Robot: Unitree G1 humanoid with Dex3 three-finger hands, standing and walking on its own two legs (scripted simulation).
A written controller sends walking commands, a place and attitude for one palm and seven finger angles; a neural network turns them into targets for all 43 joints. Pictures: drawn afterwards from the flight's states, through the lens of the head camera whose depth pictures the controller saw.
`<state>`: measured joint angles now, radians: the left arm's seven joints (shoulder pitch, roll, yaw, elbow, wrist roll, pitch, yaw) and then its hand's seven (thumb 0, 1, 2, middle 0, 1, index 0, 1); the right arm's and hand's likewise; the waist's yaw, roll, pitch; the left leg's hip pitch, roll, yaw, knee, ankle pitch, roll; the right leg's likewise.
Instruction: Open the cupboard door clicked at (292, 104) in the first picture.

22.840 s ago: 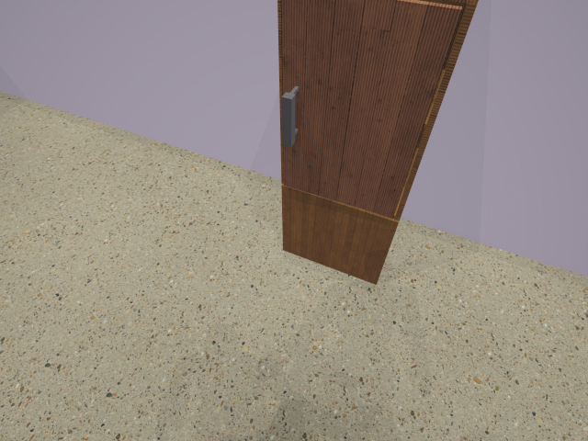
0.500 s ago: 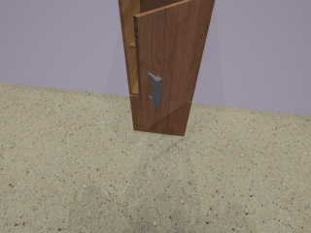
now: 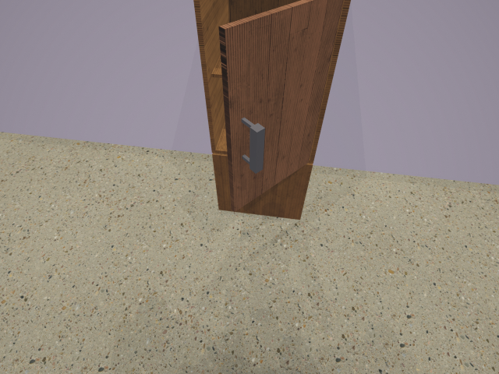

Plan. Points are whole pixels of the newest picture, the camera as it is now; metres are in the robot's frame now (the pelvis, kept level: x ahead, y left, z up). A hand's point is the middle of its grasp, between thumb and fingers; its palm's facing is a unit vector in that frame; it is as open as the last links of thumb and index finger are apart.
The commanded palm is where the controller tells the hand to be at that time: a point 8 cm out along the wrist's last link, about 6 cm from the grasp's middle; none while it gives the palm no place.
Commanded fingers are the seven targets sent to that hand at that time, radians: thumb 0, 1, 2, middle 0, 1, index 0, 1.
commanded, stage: look to check the result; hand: left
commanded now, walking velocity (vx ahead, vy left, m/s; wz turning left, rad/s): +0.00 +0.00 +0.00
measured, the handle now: (251, 145) +0.67 +0.03 -0.06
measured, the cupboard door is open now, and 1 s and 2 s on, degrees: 49 49 49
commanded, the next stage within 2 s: walk to a spot facing it in 0.08 s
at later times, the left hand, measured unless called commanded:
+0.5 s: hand out of the picture +0.07 +0.19 -0.18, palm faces -0.09 -0.96 -0.27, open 7.4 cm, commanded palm none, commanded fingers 0.00 0.90 0.90 -0.20 -0.30 -0.20 -0.30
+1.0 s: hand out of the picture +0.13 +0.14 -0.18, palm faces -0.33 -0.92 -0.24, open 7.4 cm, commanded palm none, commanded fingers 0.00 0.90 0.90 -0.20 -0.30 -0.20 -0.30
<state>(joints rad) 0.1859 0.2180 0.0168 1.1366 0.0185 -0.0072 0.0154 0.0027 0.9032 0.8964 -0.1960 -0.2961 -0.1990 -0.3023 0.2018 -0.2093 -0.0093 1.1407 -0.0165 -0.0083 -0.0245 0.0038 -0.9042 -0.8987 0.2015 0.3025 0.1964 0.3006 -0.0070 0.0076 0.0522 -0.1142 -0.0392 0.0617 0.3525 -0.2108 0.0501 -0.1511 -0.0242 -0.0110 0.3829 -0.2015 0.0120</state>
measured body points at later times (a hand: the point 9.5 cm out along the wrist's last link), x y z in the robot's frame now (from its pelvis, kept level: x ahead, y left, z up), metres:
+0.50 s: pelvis +0.00 -0.02 -0.01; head +0.04 -0.03 +0.44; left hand +0.07 +0.24 -0.15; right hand +0.03 -0.27 -0.17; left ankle -0.01 +0.08 -0.75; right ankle -0.01 -0.12 -0.73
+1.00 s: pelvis +0.02 -0.03 -0.01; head +0.07 -0.05 +0.44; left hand +0.15 +0.19 -0.16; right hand +0.05 -0.32 -0.13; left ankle +0.06 +0.10 -0.73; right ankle -0.01 -0.14 -0.75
